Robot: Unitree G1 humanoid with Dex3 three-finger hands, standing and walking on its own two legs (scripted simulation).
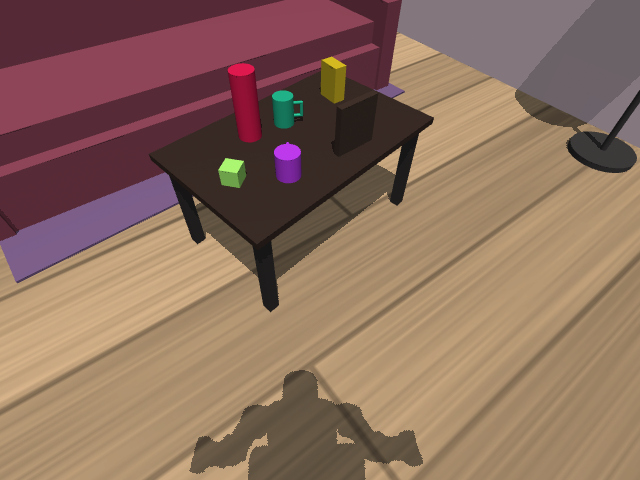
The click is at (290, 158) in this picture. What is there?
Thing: mug
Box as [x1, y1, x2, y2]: [274, 142, 300, 182]
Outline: 286,142 285,144 276,147 274,150 276,177 283,182 293,182 300,177 300,150 297,146
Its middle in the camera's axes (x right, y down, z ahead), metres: -0.10 -0.24 +1.21
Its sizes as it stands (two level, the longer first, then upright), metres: 0.116 0.082 0.091
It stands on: a support 0.44 m high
